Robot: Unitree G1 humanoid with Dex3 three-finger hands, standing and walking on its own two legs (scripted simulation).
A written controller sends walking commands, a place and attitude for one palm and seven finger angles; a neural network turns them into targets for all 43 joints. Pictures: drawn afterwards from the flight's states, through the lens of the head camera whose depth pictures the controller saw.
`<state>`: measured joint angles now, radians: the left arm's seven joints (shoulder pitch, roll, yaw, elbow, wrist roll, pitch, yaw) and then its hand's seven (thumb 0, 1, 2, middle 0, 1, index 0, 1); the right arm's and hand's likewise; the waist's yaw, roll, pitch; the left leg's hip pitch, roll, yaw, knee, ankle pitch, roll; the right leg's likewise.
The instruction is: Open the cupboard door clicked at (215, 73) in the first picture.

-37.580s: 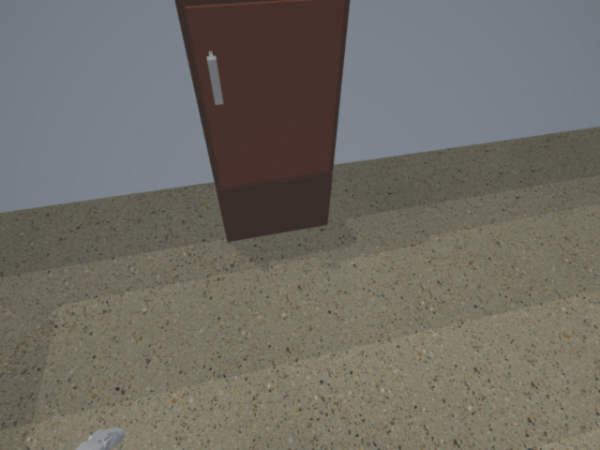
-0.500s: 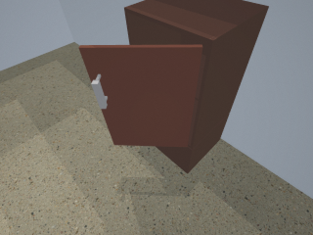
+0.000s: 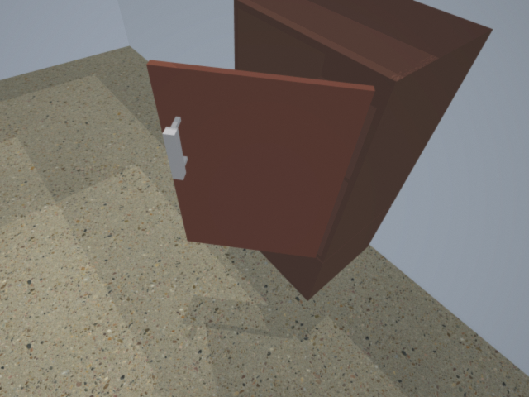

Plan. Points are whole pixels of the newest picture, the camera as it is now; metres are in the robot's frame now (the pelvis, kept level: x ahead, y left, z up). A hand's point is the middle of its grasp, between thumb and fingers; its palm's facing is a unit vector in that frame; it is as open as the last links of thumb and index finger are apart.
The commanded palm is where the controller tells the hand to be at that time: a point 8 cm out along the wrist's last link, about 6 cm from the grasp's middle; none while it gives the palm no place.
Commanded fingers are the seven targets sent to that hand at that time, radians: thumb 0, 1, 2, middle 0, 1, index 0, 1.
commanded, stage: come to a stop and stand still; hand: left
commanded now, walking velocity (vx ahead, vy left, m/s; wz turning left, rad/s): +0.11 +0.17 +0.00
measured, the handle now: (178, 148) +0.57 +0.25 +0.01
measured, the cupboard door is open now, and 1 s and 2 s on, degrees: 42 42 42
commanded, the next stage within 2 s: look again from close up in 1.00 s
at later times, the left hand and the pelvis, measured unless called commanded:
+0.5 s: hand out of the picture +0.12 +0.17 -0.16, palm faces +0.04 -0.97 -0.22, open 7.3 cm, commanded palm none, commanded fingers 0.00 0.90 0.90 -0.20 -0.30 -0.20 -0.30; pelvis +0.04 +0.00 +0.01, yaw +2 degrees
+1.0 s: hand out of the picture +0.02 +0.26 -0.15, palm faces +0.04 -0.95 -0.31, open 7.3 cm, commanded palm none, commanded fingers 0.00 0.90 0.90 -0.20 -0.30 -0.20 -0.30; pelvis +0.02 +0.04 +0.00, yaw +0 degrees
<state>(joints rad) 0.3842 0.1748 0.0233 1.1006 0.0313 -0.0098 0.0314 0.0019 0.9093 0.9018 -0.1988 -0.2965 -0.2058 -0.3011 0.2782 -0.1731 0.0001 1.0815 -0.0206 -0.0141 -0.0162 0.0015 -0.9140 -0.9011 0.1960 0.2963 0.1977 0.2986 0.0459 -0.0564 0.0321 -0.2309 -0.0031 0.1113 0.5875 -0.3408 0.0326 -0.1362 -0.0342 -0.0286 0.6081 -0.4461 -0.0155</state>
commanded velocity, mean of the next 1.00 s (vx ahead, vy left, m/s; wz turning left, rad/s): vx -0.04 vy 0.01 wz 0.00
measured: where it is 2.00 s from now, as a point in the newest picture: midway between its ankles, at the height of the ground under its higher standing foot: outside the picture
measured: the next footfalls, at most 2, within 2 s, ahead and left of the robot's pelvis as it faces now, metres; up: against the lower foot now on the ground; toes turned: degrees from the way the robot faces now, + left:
right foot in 0.30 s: +0.12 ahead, -0.10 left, +0.00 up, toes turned -1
left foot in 0.62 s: +0.05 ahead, +0.13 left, +0.00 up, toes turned +4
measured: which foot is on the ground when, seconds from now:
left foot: down 0.00-0.34, up 0.36-0.60, down 0.62-1.00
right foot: down 0.00-0.00, up 0.02-0.28, down 0.30-1.00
